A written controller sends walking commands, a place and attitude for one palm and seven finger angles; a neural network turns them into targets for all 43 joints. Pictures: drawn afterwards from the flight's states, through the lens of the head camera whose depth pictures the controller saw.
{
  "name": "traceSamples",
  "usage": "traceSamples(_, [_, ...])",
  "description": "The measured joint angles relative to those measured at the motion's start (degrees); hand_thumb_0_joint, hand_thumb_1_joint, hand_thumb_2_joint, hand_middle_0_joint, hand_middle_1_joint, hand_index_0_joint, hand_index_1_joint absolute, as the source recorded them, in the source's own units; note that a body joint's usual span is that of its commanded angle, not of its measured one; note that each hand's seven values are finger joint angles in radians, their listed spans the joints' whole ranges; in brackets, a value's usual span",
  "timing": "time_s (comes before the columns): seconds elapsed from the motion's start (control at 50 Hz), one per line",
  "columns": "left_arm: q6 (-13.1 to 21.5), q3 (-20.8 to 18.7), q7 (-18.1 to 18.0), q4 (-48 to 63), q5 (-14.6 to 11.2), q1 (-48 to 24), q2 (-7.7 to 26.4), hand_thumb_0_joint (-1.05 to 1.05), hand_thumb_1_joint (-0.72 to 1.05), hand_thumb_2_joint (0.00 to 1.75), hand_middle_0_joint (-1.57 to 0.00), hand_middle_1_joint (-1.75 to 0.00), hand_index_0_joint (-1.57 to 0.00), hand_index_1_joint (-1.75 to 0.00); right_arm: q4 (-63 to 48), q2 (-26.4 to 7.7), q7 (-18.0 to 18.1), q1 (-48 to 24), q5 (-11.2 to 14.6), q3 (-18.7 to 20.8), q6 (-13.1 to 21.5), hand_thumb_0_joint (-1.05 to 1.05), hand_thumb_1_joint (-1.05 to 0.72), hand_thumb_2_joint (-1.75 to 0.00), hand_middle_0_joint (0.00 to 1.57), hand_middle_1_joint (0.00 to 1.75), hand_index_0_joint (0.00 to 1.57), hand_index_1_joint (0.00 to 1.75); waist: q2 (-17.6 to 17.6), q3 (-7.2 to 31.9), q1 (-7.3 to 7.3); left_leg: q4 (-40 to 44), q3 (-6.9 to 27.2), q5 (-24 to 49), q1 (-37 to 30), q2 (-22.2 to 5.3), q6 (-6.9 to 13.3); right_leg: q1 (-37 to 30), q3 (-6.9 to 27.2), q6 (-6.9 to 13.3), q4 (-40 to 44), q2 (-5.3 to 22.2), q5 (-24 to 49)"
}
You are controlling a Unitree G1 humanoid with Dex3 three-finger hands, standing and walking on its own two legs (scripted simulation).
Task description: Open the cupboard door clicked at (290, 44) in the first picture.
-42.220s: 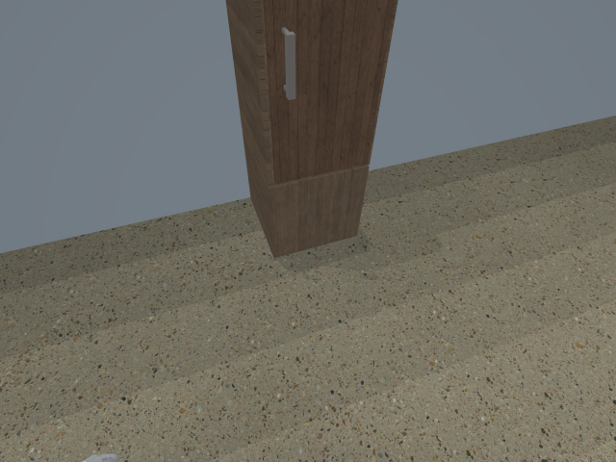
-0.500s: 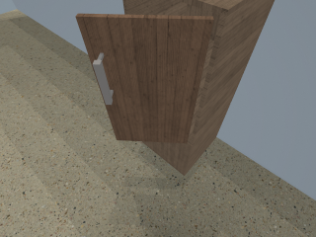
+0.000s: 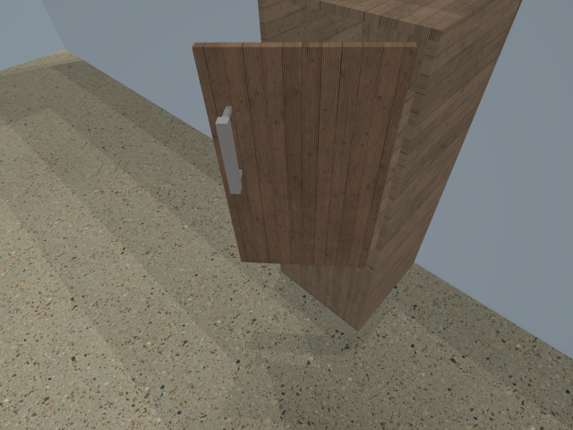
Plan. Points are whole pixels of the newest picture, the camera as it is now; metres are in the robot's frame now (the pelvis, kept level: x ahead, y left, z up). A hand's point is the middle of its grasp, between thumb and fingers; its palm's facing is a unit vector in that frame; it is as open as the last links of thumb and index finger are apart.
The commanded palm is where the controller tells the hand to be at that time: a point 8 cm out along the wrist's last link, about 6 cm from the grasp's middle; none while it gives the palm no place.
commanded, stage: come to a stop and stand still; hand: left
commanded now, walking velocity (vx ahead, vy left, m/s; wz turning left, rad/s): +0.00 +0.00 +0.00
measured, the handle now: (232, 151) +0.57 +0.15 +0.07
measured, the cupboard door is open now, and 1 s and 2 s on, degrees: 38 38 38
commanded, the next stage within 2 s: look again from close up in 0.14 s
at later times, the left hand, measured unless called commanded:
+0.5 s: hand out of the picture +0.02 +0.15 -0.15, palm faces -0.01 -0.97 -0.23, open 7.3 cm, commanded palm none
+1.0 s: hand (191, 391) +0.18 +0.15 -0.02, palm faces +0.29 -0.95 -0.10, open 7.5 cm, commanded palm +0.12 +0.20 -0.04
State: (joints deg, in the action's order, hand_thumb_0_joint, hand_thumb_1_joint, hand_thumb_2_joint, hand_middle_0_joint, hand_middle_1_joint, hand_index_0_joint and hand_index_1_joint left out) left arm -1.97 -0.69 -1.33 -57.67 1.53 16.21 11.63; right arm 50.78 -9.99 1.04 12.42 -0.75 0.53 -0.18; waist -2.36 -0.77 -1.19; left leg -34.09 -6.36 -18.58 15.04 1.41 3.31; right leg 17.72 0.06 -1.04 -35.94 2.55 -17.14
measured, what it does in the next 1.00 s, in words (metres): shifts its weight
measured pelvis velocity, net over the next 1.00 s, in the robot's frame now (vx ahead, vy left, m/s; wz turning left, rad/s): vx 0.00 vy -0.05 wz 0.07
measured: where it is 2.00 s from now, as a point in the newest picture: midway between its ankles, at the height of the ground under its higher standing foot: outside the picture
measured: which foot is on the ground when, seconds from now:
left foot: down 0.00-1.00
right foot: down 0.00-1.00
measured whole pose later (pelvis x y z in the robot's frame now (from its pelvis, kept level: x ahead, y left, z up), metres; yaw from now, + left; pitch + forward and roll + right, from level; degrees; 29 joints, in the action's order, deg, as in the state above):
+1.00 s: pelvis +0.00 -0.05 +0.00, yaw +4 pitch +2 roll +1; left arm 13.0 -4.7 -0.5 -15.9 -11.6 23.1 9.2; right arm 47.6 -14.7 4.5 17.1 1.9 1.1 14.7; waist -2.5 1.7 1.5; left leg -33.9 -0.9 -17.0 18.7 -0.9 -0.8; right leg 19.8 -5.4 2.6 -35.7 0.5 -18.1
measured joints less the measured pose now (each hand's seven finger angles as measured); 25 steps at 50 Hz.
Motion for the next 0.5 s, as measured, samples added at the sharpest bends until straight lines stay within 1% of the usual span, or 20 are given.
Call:
traceSamples(0.04, [0.28, 0.3, 0.07, -0.12, 0.0, 0.76, -0.17, 0.01, 0.91, 0.9, -0.2, -0.3, -0.2, -0.29, 0.23, -0.16, -0.01, -0.06, 0.15, 0.22, 0.28, 0.0, -0.92, -0.9, 0.2, 0.3, 0.2, 0.3, -0.71, 0.45, 0.14, 1.93, -0.1, 1.24, -0.51, 0.27, 0.08, -0.28, 0.1, -0.3, 1.39, 0.18, 0.58])
traceSamples(0.1, [0.53, 0.61, 0.07, -0.38, -0.03, 1.31, -0.36, 0.01, 0.91, 0.9, -0.2, -0.3, -0.2, -0.29, 1.11, -0.73, -0.26, 0.21, 0.01, 0.05, 0.68, -0.01, -0.93, -0.9, 0.2, 0.3, 0.2, 0.3, -0.86, 0.81, 0.29, 4.54, -0.21, 2.84, -1.26, 0.59, 0.07, -0.64, 0.22, -0.24, 3.17, 0.36, 1.73])
traceSamples(0.28, [1.38, 1.4, 0.28, -1.91, -0.21, 0.35, -1.67, 0.01, 0.91, 0.9, -0.2, -0.3, -0.2, -0.3, 6.41, -2.46, -0.31, 2.78, -0.16, -0.53, 0.94, 0.0, -0.91, -0.9, 0.2, 0.3, 0.2, 0.3, -0.03, 0.37, 0.72, 9.2, 0.3, 5.55, -3.04, 0.57, -0.63, -1.95, -0.3, 0.32, 6.52, 0.14, 3.56])
traceSamples(0.4, [1.9, 1.82, 0.32, -3.46, -0.48, -0.82, -2.48, 0.0, 0.91, 0.9, -0.2, -0.3, -0.2, -0.3, 9.74, -2.16, -0.09, 4.29, -0.03, -0.89, 1.15, 0.0, -0.91, -0.9, 0.2, 0.3, 0.2, 0.3, 0.81, -0.32, 1.43, 10.39, 0.73, 6.02, -4.0, -0.16, -1.52, -2.93, -0.78, 1.11, 7.66, -0.63, 3.82])
traceSamples(0.5, [2.15, 1.73, 0.11, -4.72, -0.65, -1.72, -2.24, 0.01, 0.92, 0.89, -0.2, -0.3, -0.2, -0.3, 11.83, -1.19, 0.09, 5.05, 0.04, -1.27, 1.4, 0.0, -0.91, -0.9, 0.19, 0.3, 0.2, 0.3, 1.34, -0.58, 1.8, 10.85, 1.13, 6.02, -4.81, -0.93, -2.34, -3.87, -1.23, 1.87, 8.31, -1.4, 3.79])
